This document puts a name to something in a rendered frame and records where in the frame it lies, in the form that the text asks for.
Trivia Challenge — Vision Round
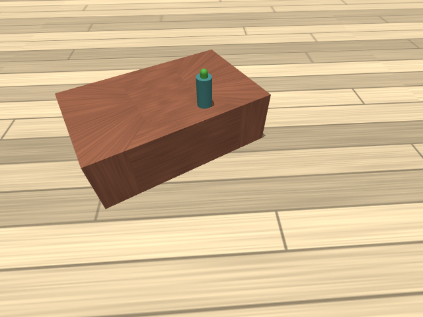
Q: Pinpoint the bottle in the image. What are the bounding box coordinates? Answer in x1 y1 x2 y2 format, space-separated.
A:
196 69 212 109

